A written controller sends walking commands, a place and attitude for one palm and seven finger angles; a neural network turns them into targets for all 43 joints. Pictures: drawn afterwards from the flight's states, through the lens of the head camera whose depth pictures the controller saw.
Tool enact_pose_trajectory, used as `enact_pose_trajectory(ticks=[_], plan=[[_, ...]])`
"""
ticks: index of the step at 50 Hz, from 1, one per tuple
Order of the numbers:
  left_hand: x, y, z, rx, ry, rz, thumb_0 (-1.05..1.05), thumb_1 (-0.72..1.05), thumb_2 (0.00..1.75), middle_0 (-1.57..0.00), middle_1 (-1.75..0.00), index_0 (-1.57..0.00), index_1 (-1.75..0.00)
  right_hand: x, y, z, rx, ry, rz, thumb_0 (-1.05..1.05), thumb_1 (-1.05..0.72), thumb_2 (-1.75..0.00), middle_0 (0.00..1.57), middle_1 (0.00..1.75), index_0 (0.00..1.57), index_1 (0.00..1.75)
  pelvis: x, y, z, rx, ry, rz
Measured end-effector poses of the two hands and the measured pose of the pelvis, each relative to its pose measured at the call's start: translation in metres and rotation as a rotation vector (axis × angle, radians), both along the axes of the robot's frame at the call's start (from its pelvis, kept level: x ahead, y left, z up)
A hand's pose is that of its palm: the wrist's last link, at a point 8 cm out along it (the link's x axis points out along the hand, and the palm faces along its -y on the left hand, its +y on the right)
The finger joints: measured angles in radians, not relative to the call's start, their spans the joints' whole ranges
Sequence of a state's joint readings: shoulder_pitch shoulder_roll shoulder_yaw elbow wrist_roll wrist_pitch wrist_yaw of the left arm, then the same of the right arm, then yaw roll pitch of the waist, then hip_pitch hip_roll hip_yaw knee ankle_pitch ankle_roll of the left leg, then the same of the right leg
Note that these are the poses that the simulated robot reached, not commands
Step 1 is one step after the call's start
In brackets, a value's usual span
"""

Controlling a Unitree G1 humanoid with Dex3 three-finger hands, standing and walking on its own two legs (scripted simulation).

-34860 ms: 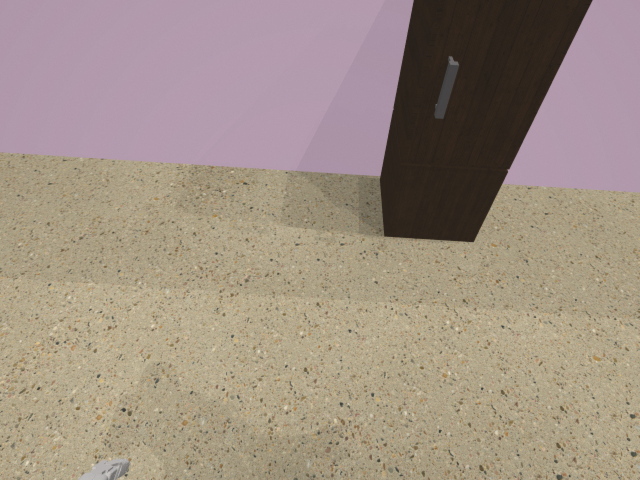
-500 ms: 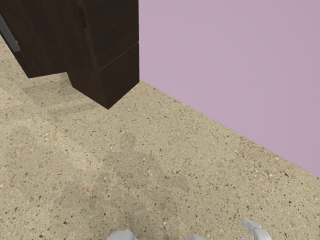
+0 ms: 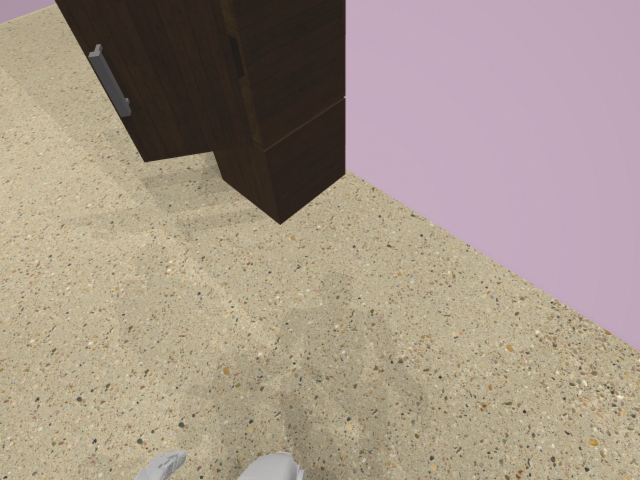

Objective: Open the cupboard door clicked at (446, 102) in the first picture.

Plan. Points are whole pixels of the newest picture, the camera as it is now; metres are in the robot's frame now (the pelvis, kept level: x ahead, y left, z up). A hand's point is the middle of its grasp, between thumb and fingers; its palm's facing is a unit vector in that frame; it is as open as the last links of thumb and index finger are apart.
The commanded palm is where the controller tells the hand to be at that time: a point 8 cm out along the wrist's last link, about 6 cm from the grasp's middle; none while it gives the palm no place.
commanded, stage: turn to face it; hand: left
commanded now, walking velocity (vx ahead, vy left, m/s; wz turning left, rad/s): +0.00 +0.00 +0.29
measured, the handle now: (112, 81) +0.99 +0.56 -0.05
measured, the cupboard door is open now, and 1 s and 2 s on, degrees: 55 55 55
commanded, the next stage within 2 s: take the last steps up to it in 0.08 s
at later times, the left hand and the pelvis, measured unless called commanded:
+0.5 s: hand out of the picture -0.04 +0.24 -0.18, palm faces +0.26 -0.95 -0.19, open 7.4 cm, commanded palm none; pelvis +0.02 +0.05 +0.00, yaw +11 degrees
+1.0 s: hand (187, 382) +0.28 +0.24 -0.16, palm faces +0.14 -0.98 -0.17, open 7.4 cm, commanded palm none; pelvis +0.17 +0.05 -0.01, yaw +12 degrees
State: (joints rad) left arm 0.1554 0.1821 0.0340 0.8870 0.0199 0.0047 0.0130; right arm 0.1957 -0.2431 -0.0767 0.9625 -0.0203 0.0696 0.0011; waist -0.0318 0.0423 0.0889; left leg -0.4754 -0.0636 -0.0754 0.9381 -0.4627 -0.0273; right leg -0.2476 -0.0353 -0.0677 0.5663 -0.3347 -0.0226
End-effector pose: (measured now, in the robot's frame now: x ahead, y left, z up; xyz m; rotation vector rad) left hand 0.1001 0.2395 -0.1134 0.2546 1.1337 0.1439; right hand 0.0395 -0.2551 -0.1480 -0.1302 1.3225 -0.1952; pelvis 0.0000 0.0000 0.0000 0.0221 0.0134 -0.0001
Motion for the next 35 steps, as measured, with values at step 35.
enact_pose_trajectory(ticks=[35], plan=[[-0.051,0.073,-0.019,-0.114,0.113,0.281,0.0,0.91,0.9,-0.2,-0.3,-0.2,-0.29,0.042,0.101,0.026,-0.01,0.074,0.235,0.0,-0.91,-0.9,0.21,0.3,0.2,0.3,0.056,0.068,0.012,-0.023,-0.022,0.2]])
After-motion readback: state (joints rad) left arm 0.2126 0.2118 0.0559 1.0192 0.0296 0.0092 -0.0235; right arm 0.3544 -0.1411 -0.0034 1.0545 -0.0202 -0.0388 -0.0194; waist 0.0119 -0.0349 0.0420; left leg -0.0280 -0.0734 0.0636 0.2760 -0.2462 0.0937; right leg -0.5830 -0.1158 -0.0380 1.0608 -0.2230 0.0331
